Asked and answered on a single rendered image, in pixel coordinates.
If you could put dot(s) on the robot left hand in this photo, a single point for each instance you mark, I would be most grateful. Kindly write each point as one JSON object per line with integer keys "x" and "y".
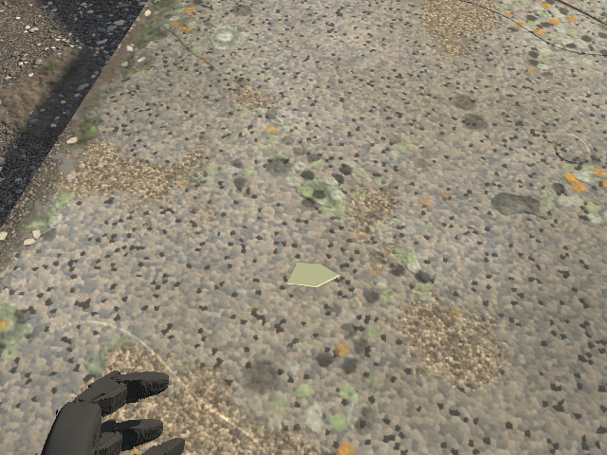
{"x": 77, "y": 429}

